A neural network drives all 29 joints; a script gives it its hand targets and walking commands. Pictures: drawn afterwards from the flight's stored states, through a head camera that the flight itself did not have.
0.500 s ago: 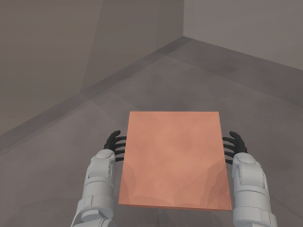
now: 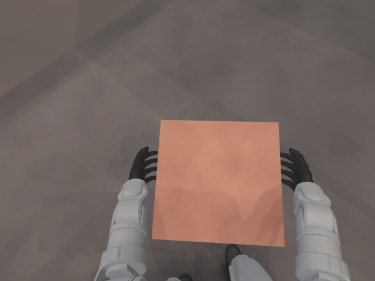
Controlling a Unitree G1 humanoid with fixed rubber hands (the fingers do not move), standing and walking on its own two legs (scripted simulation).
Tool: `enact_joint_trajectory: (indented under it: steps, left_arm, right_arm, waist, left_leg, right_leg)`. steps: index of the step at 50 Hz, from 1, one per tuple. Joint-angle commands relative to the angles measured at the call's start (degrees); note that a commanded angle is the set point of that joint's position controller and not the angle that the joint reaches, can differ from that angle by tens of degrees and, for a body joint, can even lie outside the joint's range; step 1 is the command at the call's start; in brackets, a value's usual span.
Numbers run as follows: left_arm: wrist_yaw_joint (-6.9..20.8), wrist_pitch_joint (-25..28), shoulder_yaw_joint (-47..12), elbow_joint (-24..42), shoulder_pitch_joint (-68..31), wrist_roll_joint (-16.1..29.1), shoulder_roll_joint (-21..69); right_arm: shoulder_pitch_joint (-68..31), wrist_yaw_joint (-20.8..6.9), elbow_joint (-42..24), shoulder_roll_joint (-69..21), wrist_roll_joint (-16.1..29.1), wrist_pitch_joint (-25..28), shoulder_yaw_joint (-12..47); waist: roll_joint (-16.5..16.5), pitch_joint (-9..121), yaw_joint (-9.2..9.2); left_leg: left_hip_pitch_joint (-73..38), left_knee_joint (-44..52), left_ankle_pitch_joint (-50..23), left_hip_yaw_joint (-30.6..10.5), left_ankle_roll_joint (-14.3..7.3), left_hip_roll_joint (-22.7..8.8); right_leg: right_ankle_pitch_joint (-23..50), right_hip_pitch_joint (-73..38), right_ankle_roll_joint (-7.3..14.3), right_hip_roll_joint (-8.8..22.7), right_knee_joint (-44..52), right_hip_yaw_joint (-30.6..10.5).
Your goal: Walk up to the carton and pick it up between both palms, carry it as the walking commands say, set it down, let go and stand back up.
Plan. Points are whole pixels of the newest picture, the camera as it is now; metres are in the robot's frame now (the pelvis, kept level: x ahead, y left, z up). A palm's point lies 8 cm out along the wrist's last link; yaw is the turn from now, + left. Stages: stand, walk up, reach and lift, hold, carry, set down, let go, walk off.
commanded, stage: set down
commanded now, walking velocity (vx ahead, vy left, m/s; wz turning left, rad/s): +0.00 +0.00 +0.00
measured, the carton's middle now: (215, 181) +0.34 -0.07 -0.14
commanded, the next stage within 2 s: none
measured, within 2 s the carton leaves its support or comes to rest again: neither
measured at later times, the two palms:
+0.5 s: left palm (151, 179) +0.36 +0.09 -0.12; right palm (292, 185) +0.29 -0.26 -0.13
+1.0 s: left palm (161, 179) +0.39 +0.08 -0.22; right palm (280, 185) +0.32 -0.27 -0.23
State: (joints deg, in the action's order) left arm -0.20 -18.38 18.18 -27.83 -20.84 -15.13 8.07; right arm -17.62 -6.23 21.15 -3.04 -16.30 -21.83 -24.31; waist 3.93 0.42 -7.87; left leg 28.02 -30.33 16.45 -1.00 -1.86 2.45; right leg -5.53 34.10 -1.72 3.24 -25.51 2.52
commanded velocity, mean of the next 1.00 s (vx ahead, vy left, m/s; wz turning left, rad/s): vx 0.00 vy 0.00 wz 0.00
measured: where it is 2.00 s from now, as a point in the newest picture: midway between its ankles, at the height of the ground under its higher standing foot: outside the picture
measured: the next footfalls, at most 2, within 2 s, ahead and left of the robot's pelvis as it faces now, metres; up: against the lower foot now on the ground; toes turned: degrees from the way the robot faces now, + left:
none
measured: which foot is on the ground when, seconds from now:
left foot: down 0.00-1.00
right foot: down 0.00-1.00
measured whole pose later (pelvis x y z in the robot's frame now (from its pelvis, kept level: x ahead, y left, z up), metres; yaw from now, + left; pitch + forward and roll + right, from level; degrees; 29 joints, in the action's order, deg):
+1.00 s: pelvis -0.06 -0.02 -0.14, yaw +0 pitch +43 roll +2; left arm 0.2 -18.9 22.8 -33.7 -44.9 -11.7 2.6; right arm -39.5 1.1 27.4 0.6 -11.3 -22.0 -28.0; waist 5.2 12.7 -5.0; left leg 88.8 -74.8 28.7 -0.9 -0.4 4.0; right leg -15.0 95.8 -0.3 2.0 -68.1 -0.8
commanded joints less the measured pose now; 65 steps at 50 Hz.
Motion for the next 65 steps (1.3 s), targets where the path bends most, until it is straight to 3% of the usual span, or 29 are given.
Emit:
enact_joint_trajectory:
  steps: [1,8,15,22,29,36,47,55,65]
  left_arm:
    - [14.09,3.81,-29.08,-0.9,-24.05,6.93,44.07]
    - [16.03,5.72,-29.01,-2.49,-32.17,6.65,44.65]
    - [19.52,2.72,-27.24,-4.69,-41.05,7.6,45.71]
    - [22.68,-0.1,-22.08,-9.94,-49.6,7.7,44.86]
    - [23.31,-0.77,-17.89,-13.48,-55.5,7.61,43.79]
    - [22.1,-0.33,-19.52,-11.87,-57.24,9.13,44.9]
    - [17.73,0.81,-26.56,-6.45,-54.3,12.58,47.47]
    - [15.37,1.34,-26.76,-7.77,-56.25,12.77,45.22]
    - [14.88,0.61,-24.14,-12.05,-62.54,13.19,44.08]
  right_arm:
    - [-23.75,-13.98,-0.15,-38.92,9.2,3.81,29.84]
    - [-30.15,-13.61,0.72,-43.59,11.17,5.43,32.91]
    - [-39.96,-13.3,0.09,-48.22,11.37,2.14,34.83]
    - [-48.5,-13.13,3.66,-50.24,9.21,-1.12,30.74]
    - [-55.24,-13.31,7.22,-49.61,8.33,-2.17,26.88]
    - [-57.26,-13.88,7.18,-49.09,10.13,-1.52,27.41]
    - [-54.96,-14.38,5.72,-44.72,15.27,1.08,31.03]
    - [-57.65,-13.69,7.28,-41.71,16.53,2.41,29.47]
    - [-64.39,-12.24,7.58,-39.56,15.4,1.86,26.85]
  waist:
    - [-1.89,32.95,-2.05]
    - [-1.39,41.77,-1.46]
    - [-2.93,46.98,0.38]
    - [-3.71,44.41,0.3]
    - [-3.17,44.91,0.82]
    - [-3.63,52.8,0.59]
    - [-1.6,65.06,-0.57]
    - [-0.16,66.12,-1.45]
    - [1.38,67.51,-2.58]
  left_leg:
    - [3.9,-0.29,-29.1,-7.16,1.59,1.33]
    - [20.44,-7.75,-16.47,-4.75,0.41,3.53]
    - [30.47,-14.2,-3.9,-1.85,-0.51,5.07]
    - [39.61,-17.83,8.79,0.31,-1.21,6.14]
    - [46.22,-21.57,14.04,0.92,-1.16,6.4]
    - [49.96,-26.79,10.66,1.01,-0.54,6.72]
    - [53.15,-33.91,-2.13,-1.09,1.68,6.38]
    - [58.17,-38.11,-1.53,-0.48,2.28,6.41]
    - [64.21,-42.53,4.1,1.33,2.52,7.26]
  right_leg:
    - [27.45,-22.91,2.7,-6.68,-8.87,-4.31]
    - [27.14,-22.42,2.64,-6.06,-17.24,-5.5]
    - [13.17,-17.33,1.46,-6.85,-21.62,-5.66]
    - [-4.25,-10.7,1.0,-7.1,-23.24,-5.37]
    - [-10.65,-4.43,1.27,-7.34,-27.4,-3.83]
    - [-3.54,0.53,1.38,-7.66,-33.94,-2.71]
    - [12.75,9.15,2.1,-8.01,-43.02,-2.47]
    - [11.9,16.84,1.62,-7.53,-47.02,-1.83]
    - [6.16,23.66,1.14,-7.68,-51.62,-0.36]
